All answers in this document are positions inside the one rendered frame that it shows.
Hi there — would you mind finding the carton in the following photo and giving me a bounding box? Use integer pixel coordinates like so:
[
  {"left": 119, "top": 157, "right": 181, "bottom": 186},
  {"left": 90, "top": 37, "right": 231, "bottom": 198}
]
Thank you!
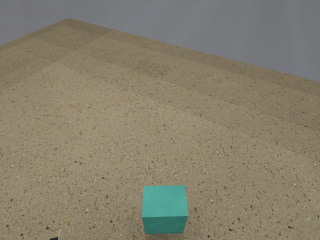
[{"left": 142, "top": 185, "right": 189, "bottom": 234}]

